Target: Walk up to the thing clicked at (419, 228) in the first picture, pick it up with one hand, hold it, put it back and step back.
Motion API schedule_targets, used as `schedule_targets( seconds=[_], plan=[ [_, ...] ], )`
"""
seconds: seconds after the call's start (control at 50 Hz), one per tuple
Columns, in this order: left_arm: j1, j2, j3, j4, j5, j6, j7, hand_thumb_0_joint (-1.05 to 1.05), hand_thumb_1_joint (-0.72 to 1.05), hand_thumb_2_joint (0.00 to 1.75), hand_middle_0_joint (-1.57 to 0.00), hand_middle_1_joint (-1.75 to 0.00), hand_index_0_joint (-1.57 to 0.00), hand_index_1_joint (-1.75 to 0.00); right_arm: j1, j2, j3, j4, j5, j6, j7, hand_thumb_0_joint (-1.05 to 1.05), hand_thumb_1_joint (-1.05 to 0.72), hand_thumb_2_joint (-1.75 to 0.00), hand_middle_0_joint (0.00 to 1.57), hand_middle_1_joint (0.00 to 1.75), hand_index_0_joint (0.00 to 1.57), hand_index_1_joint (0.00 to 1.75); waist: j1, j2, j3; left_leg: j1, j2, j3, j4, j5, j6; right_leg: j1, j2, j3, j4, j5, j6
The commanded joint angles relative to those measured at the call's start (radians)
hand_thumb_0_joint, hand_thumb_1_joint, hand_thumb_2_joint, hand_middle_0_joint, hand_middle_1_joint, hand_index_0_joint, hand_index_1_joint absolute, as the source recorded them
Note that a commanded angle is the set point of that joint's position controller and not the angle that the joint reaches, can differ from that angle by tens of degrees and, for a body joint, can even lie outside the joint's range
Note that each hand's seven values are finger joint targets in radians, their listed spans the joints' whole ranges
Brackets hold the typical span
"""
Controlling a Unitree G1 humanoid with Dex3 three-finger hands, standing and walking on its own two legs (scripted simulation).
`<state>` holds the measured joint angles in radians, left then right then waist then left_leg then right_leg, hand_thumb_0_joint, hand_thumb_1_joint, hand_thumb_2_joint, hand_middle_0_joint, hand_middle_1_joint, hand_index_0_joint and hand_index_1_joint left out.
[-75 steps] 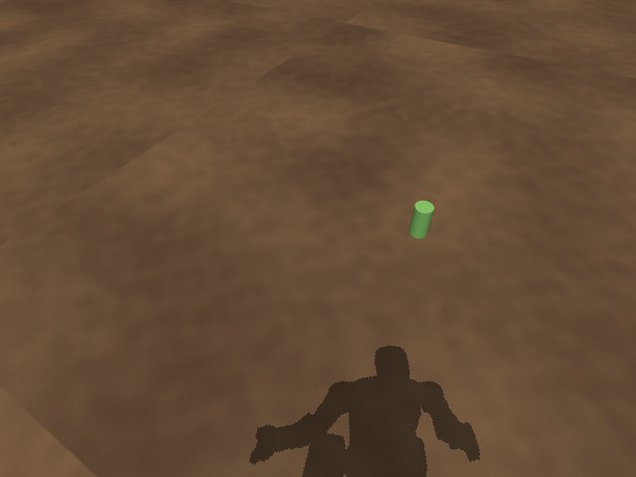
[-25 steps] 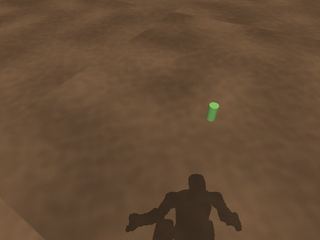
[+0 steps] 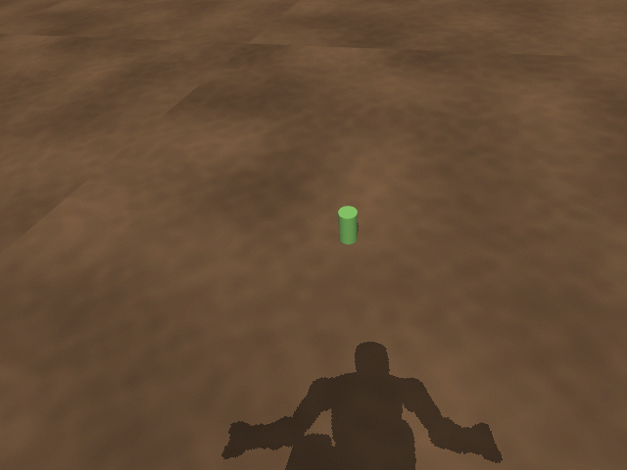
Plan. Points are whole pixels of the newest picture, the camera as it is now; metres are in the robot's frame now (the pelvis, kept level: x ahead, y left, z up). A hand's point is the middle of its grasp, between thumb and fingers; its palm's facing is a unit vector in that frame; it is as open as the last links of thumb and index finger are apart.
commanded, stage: walk up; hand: left
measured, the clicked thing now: (348, 225) +1.21 -0.07 -0.67
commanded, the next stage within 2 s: none
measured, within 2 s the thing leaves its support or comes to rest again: neither
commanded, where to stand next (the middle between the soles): +0.81 -0.15 m, yaw -15 degrees
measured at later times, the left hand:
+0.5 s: hand (180, 400) +0.28 +0.26 -0.14, palm faces -0.16 -0.93 -0.34, open 7.4 cm
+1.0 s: hand (260, 246) +0.57 +0.15 -0.09, palm faces -0.23 -0.89 -0.39, open 7.4 cm
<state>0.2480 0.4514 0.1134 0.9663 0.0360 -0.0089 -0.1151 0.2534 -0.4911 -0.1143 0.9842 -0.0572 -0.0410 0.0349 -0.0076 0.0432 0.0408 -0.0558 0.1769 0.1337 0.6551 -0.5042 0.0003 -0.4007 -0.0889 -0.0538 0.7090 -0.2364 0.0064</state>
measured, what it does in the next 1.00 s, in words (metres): walks ahead: left foot, then right foot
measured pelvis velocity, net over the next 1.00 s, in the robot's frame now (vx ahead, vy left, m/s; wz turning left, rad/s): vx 0.41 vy -0.09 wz -0.26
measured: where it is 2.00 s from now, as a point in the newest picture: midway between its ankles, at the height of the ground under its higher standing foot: (370, 328)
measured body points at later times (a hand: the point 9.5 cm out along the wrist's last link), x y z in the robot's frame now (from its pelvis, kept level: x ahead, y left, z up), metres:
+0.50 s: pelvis +0.22 -0.01 +0.01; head +0.24 +0.01 +0.46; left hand +0.29 +0.31 -0.12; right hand +0.27 -0.34 -0.08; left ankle +0.31 +0.10 -0.71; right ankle +0.10 -0.13 -0.67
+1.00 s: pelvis +0.41 -0.09 +0.02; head +0.41 -0.12 +0.46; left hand +0.58 +0.19 -0.07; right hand +0.38 -0.41 -0.12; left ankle +0.39 +0.08 -0.63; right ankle +0.45 -0.20 -0.71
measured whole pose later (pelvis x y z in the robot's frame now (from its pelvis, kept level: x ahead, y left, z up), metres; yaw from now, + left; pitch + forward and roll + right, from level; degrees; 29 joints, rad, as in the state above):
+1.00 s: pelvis +0.41 -0.09 +0.02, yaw -15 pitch -4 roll +2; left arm 0.25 0.37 0.04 0.83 -0.01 -0.08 -0.05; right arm 0.33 -0.43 -0.04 0.87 -0.01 -0.03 0.04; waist 0.00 0.05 0.08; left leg -0.34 0.07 0.02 1.13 -0.42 0.03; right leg -0.32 -0.02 -0.03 0.60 -0.22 -0.04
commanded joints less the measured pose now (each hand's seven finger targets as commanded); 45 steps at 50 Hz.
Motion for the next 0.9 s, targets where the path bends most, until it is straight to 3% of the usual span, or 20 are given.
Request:
schedule_targets(
  seconds=[0.0, 0.02, 0.08, 0.14, 0.22, 0.32, 0.38, 0.4, 0.42, 0.44, 0.46, 0.52, 0.56, 0.64, 0.76, 0.8, 0.82, 0.84, 0.86, 0.88],
  plan=[
    [0.216, 0.357, 0.083, -0.059, -0.011, -0.039, 0.046, 0.00, 0.90, 0.90, -0.20, -0.30, -0.20, -0.30, -0.105, -0.127, 0.007, -0.180, 0.033, -0.025, 0.003, 0.00, -0.90, -0.90, 0.20, 0.30, 0.20, 0.30, 0.128, -0.359, 0.015, -0.635, -0.158, -0.107, 0.563, -0.044, 0.016, 0.352, -0.279, 0.808, -0.620, -0.671, -0.219],
    [0.135, 0.365, 0.081, -0.093, -0.021, -0.042, 0.047, 0.00, 0.90, 0.90, -0.20, -0.30, -0.20, -0.30, -0.103, -0.178, -0.006, -0.163, 0.034, -0.029, -0.002, 0.00, -0.90, -0.90, 0.20, 0.30, 0.20, 0.30, 0.096, -0.261, 0.071, -0.607, -0.102, -0.146, 0.565, -0.016, 0.014, 0.269, -0.308, 0.835, -0.616, -0.668, -0.265],
    [0.027, 0.267, 0.050, -0.124, -0.037, -0.053, 0.067, 0.00, 0.90, 0.90, -0.20, -0.30, -0.20, -0.30, -0.003, -0.163, -0.004, -0.100, 0.059, -0.025, 0.005, 0.00, -0.90, -0.90, 0.20, 0.30, 0.20, 0.30, 0.018, -0.205, 0.054, -0.510, -0.032, -0.183, 0.479, 0.139, 0.037, 0.202, -0.180, 0.499, -0.520, -0.400, -0.195],
    [0.051, 0.221, 0.032, -0.136, -0.038, -0.070, 0.072, 0.00, 0.90, 0.90, -0.20, -0.30, -0.20, -0.30, 0.031, -0.152, -0.008, -0.105, 0.043, -0.016, 0.017, 0.00, -0.90, -0.90, 0.20, 0.30, 0.20, 0.30, 0.013, -0.162, 0.044, -0.446, -0.041, -0.159, 0.365, 0.217, 0.026, 0.163, -0.123, 0.371, -0.503, -0.266, -0.190],
    [0.077, 0.231, 0.030, -0.167, -0.030, -0.081, 0.070, 0.00, 0.90, 0.90, -0.20, -0.30, -0.20, -0.30, -0.059, -0.136, -0.010, -0.170, 0.024, -0.019, 0.034, 0.00, -0.90, -0.90, 0.20, 0.30, 0.20, 0.30, 0.038, -0.115, 0.086, -0.469, -0.056, -0.130, 0.167, 0.231, -0.005, 0.138, -0.124, 0.331, -0.520, -0.283, -0.216],
    [0.092, 0.229, 0.025, -0.190, -0.025, -0.089, 0.070, 0.00, 0.90, 0.90, -0.20, -0.30, -0.20, -0.30, -0.118, -0.103, -0.012, -0.215, 0.028, -0.050, 0.032, 0.00, -0.90, -0.90, 0.20, 0.30, 0.20, 0.30, 0.057, -0.109, 0.058, -0.372, -0.075, -0.107, -0.034, 0.318, 0.001, 0.184, -0.117, 0.271, -0.416, -0.051, -0.198],
    [0.063, 0.211, 0.013, -0.206, -0.025, -0.084, 0.073, 0.00, 0.90, 0.90, -0.20, -0.30, -0.20, -0.30, 0.036, -0.106, -0.024, -0.178, 0.026, -0.065, 0.019, 0.00, -0.90, -0.90, 0.20, 0.30, 0.20, 0.30, -0.035, -0.080, -0.018, -0.094, -0.141, -0.052, -0.154, 0.340, 0.021, 0.111, -0.069, 0.196, -0.196, 0.177, -0.159],
    [0.094, 0.166, -0.001, -0.213, -0.026, -0.083, 0.074, 0.00, 0.90, 0.90, -0.20, -0.30, -0.20, -0.30, 0.159, -0.155, -0.043, -0.146, 0.021, -0.073, 0.007, 0.00, -0.90, -0.90, 0.20, 0.30, 0.20, 0.30, -0.084, 0.040, -0.108, 0.103, -0.116, -0.107, -0.194, 0.284, 0.056, 0.039, 0.004, 0.132, 0.052, 0.232, -0.126],
    [0.154, 0.079, -0.028, -0.215, -0.039, -0.082, 0.077, 0.00, 0.90, 0.90, -0.20, -0.30, -0.20, -0.30, 0.249, -0.230, -0.069, -0.141, 0.002, -0.081, -0.003, 0.00, -0.90, -0.90, 0.20, 0.30, 0.20, 0.30, -0.108, 0.239, -0.188, 0.267, 0.092, -0.423, -0.273, 0.070, 0.120, -0.151, 0.109, 0.088, 0.316, 0.026, -0.079],
    [0.179, 0.100, -0.025, -0.202, -0.042, -0.075, 0.085, 0.00, 0.90, 0.90, -0.20, -0.30, -0.20, -0.30, 0.220, -0.266, -0.073, -0.166, 0.014, -0.081, -0.008, 0.00, -0.90, -0.90, 0.20, 0.30, 0.20, 0.30, -0.083, 0.204, -0.147, 0.269, 0.264, -0.753, -0.411, -0.076, 0.187, -0.305, 0.195, 0.098, 0.417, -0.255, -0.058],
    [0.172, 0.199, -0.009, -0.188, -0.030, -0.067, 0.098, 0.00, 0.90, 0.90, -0.20, -0.30, -0.20, -0.30, 0.165, -0.279, -0.077, -0.175, 0.041, -0.076, -0.003, 0.00, -0.90, -0.90, 0.20, 0.30, 0.20, 0.30, -0.071, 0.138, -0.128, 0.221, 0.319, -0.809, -0.402, -0.102, 0.280, -0.313, 0.114, 0.166, 0.502, -0.283, -0.071],
    [0.110, 0.180, -0.009, -0.159, -0.040, -0.078, 0.085, 0.00, 0.90, 0.90, -0.20, -0.30, -0.20, -0.30, 0.083, -0.175, -0.031, -0.207, 0.051, -0.075, -0.008, 0.00, -0.90, -0.90, 0.20, 0.30, 0.20, 0.30, -0.031, 0.041, 0.034, -0.043, 0.151, -0.393, -0.390, 0.311, 0.184, -0.209, 0.045, 0.198, 0.433, -0.121, -0.056],
    [0.132, 0.150, -0.010, -0.158, -0.051, -0.069, 0.071, 0.00, 0.90, 0.90, -0.20, -0.30, -0.20, -0.30, 0.088, -0.165, -0.019, -0.203, 0.055, -0.085, -0.007, 0.00, -0.90, -0.90, 0.20, 0.30, 0.20, 0.30, -0.012, 0.106, 0.027, -0.066, 0.112, -0.257, -0.362, 0.533, 0.180, -0.168, 0.039, 0.158, 0.382, -0.093, -0.039],
    [0.034, 0.131, -0.017, -0.203, -0.044, -0.060, 0.045, 0.00, 0.90, 0.90, -0.20, -0.30, -0.20, -0.30, 0.064, -0.186, -0.020, -0.234, 0.046, -0.079, -0.007, 0.00, -0.90, -0.90, 0.20, 0.30, 0.20, 0.30, -0.019, 0.124, 0.051, -0.062, 0.122, -0.151, -0.371, 0.562, 0.228, -0.172, 0.011, 0.095, 0.131, -0.055, -0.010],
    [-0.017, 0.133, -0.006, -0.194, -0.028, -0.059, 0.032, 0.00, 0.90, 0.90, -0.20, -0.30, -0.20, -0.30, 0.032, -0.205, -0.024, -0.243, 0.052, -0.060, -0.003, 0.00, -0.90, -0.90, 0.20, 0.30, 0.20, 0.30, -0.009, 0.103, 0.009, -0.150, 0.097, -0.092, -0.306, 0.342, 0.178, 0.069, 0.037, -0.003, -0.091, 0.118, -0.036],
    [0.056, 0.162, 0.010, -0.163, -0.026, -0.066, 0.040, 0.00, 0.90, 0.90, -0.20, -0.30, -0.20, -0.30, 0.031, -0.179, -0.012, -0.253, 0.051, -0.052, -0.004, 0.00, -0.90, -0.90, 0.20, 0.30, 0.20, 0.30, 0.044, 0.004, -0.037, -0.205, 0.071, -0.060, -0.157, 0.370, 0.146, 0.253, 0.067, -0.019, -0.154, 0.123, -0.048],
    [0.131, 0.199, 0.028, -0.137, -0.024, -0.074, 0.050, 0.00, 0.90, 0.90, -0.20, -0.30, -0.20, -0.30, 0.071, -0.138, 0.004, -0.249, 0.048, -0.048, -0.002, 0.00, -0.90, -0.90, 0.20, 0.30, 0.20, 0.30, 0.078, -0.118, -0.101, -0.245, 0.011, -0.001, 0.061, 0.432, 0.117, 0.397, 0.094, -0.006, -0.190, 0.063, -0.068],
    [0.234, 0.261, 0.056, -0.122, -0.021, -0.083, 0.066, 0.00, 0.90, 0.90, -0.20, -0.30, -0.20, -0.30, 0.146, -0.074, 0.028, -0.250, 0.052, -0.048, -0.002, 0.00, -0.90, -0.90, 0.20, 0.30, 0.20, 0.30, 0.119, -0.308, -0.172, -0.355, -0.067, 0.004, 0.314, 0.294, 0.083, 0.520, -0.019, 0.209, -0.273, -0.134, -0.090],
    [0.223, 0.323, 0.060, -0.156, -0.025, -0.090, 0.079, 0.00, 0.90, 0.90, -0.20, -0.30, -0.20, -0.30, 0.183, -0.044, 0.045, -0.257, 0.052, -0.040, 0.000, 0.00, -0.90, -0.90, 0.20, 0.30, 0.20, 0.30, 0.092, -0.387, -0.158, -0.533, -0.160, -0.041, 0.480, -0.024, 0.044, 0.561, -0.254, 0.625, -0.395, -0.232, -0.173],
    [0.181, 0.336, 0.057, -0.161, -0.037, -0.085, 0.078, 0.00, 0.90, 0.90, -0.20, -0.30, -0.20, -0.30, 0.143, -0.165, 0.012, -0.236, 0.052, -0.026, -0.009, 0.00, -0.90, -0.90, 0.20, 0.30, 0.20, 0.30, 0.099, -0.280, -0.113, -0.580, -0.133, -0.106, 0.556, -0.026, 0.033, 0.501, -0.312, 0.770, -0.450, -0.279, -0.272]
  ],
)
